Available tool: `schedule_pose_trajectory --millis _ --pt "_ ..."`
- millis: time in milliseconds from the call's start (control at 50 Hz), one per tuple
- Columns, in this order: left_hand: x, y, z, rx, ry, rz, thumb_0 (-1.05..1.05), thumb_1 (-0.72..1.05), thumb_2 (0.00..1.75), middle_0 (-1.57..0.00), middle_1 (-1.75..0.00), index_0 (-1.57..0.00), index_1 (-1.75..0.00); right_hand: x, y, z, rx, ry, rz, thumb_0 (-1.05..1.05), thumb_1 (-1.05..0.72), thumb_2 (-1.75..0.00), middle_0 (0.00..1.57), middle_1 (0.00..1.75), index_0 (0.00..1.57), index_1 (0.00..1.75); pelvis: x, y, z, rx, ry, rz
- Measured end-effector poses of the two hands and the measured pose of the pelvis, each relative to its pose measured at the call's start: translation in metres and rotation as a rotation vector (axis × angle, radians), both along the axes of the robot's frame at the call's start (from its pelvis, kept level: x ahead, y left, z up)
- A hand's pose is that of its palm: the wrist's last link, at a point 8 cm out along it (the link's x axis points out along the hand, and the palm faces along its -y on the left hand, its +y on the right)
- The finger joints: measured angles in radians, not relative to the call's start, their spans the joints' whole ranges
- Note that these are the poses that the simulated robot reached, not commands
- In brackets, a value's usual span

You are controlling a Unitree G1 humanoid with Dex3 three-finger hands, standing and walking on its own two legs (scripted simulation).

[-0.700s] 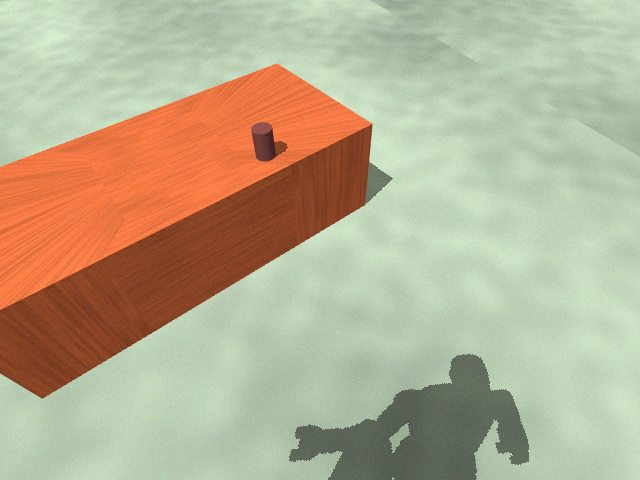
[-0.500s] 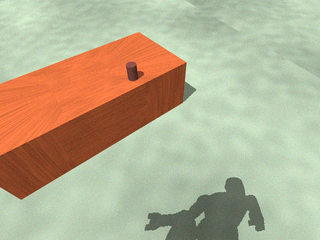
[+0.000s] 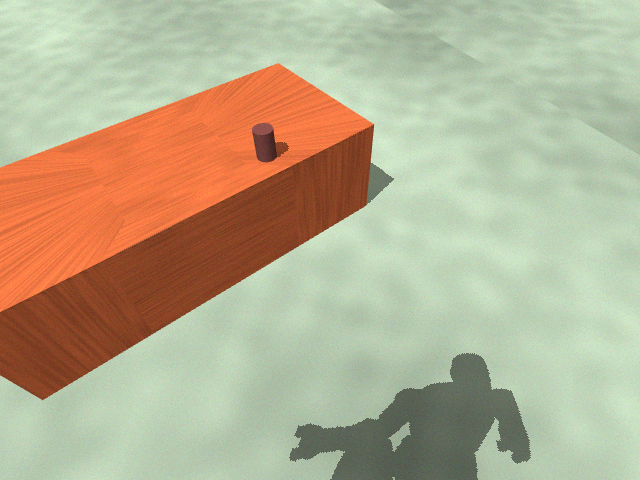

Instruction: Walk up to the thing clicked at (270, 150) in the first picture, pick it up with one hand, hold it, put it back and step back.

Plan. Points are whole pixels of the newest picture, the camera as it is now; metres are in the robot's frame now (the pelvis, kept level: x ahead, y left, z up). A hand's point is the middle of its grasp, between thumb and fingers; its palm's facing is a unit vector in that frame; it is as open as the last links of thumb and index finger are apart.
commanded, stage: stand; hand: right
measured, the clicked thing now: (264, 142) +1.15 +0.24 -0.31
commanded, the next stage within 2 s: walk up in 0.42 s
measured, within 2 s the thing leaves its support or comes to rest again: neither
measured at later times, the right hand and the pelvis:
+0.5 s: hand out of the picture +0.08 -0.25 -0.16, palm faces -0.09 +0.94 -0.34, open 7.4 cm; pelvis +0.00 +0.00 -0.01, yaw +4 degrees
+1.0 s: hand (441, 390) +0.28 -0.15 -0.14, palm faces -0.35 +0.85 -0.40, open 7.4 cm; pelvis +0.15 +0.09 -0.02, yaw +21 degrees
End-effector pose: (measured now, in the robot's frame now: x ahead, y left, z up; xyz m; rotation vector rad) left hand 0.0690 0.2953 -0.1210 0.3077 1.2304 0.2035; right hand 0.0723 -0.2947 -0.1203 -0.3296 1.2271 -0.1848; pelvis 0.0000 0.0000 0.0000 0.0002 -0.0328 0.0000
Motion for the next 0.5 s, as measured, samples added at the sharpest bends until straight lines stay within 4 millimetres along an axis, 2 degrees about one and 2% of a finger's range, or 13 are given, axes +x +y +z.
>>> schedule_pose_trajectory --millis 420,500 --pt "-0.002 0.002 0.000 0.001 0.007 0.005 0.01 0.91 0.90 -0.20 -0.30 -0.21 -0.30 0.000 0.001 0.000 -0.001 0.004 0.002 0.00 -0.90 -0.90 0.21 0.30 0.21 0.30 0.001 0.001 0.000 0.001 0.001 0.000" --pt "-0.002 0.013 0.001 -0.007 -0.080 0.053 0.01 0.91 0.90 -0.20 -0.30 -0.21 -0.30 0.005 -0.003 -0.002 0.004 0.027 0.048 0.00 -0.90 -0.90 0.21 0.30 0.21 0.30 0.003 0.002 -0.007 -0.015 0.009 0.070"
